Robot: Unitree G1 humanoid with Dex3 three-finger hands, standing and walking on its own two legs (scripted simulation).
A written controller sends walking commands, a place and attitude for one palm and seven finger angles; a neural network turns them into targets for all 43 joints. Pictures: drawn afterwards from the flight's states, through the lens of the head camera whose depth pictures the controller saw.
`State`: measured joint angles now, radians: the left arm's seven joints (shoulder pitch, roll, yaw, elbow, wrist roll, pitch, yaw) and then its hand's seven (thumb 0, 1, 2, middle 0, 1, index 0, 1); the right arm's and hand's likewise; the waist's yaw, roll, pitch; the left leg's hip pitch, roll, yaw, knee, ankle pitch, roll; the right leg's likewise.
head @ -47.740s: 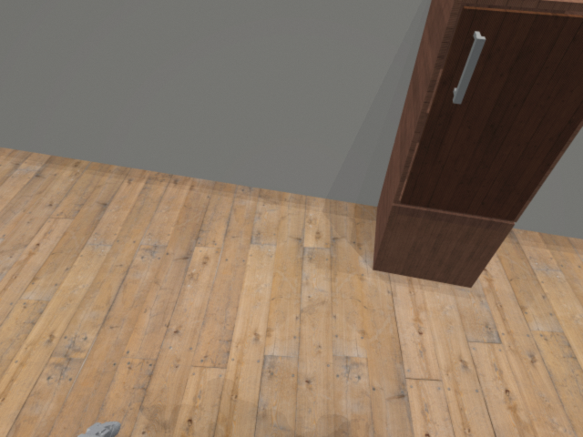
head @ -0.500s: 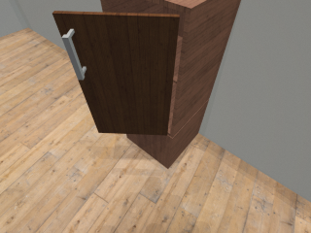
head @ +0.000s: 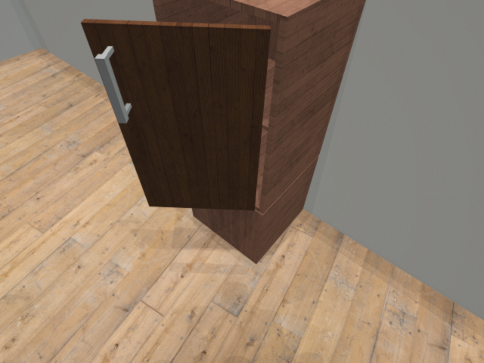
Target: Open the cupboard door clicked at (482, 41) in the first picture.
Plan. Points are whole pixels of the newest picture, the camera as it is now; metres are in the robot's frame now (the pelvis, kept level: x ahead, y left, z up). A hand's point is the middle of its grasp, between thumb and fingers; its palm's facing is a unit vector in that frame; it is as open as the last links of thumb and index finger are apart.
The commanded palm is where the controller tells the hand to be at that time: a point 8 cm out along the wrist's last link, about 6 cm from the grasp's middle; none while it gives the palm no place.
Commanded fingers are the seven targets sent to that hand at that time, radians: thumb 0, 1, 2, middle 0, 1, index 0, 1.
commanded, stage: shuffle to correct the standing spot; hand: left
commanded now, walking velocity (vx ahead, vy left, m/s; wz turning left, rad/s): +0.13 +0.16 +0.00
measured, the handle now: (116, 86) +0.61 +0.32 +0.13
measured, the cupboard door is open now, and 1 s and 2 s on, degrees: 38 38 38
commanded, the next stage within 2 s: come to a stop and stand still in 0.72 s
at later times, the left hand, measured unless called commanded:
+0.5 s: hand out of the picture +0.12 +0.21 -0.17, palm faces +0.04 -0.96 -0.26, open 7.4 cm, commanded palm none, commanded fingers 0.00 0.90 0.90 -0.20 -0.30 -0.20 -0.30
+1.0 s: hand out of the picture +0.11 +0.31 -0.19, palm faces +0.08 -0.96 -0.26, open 7.4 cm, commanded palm none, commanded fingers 0.00 0.90 0.90 -0.20 -0.30 -0.20 -0.30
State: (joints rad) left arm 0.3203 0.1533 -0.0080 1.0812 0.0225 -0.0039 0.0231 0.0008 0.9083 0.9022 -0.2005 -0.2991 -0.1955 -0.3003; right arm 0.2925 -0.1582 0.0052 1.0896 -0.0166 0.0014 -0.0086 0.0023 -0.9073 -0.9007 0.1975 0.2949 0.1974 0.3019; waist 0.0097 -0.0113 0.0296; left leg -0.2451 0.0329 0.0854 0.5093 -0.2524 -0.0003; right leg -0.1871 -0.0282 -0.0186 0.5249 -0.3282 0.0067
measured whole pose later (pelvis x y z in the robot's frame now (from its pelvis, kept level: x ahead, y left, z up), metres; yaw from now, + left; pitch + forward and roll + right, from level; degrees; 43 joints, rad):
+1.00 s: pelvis +0.11 +0.10 -0.01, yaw +0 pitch +0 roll +2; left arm 0.29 0.24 0.07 1.02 0.03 0.05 0.05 0.00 0.91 0.90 -0.20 -0.30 -0.19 -0.30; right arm 0.15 -0.15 -0.01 0.94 -0.02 0.01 -0.01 0.00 -0.91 -0.90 0.20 0.29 0.20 0.30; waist 0.05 -0.09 0.05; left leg -0.35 0.01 0.13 0.57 -0.22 0.03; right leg -0.41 -0.07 0.00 1.07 -0.50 0.01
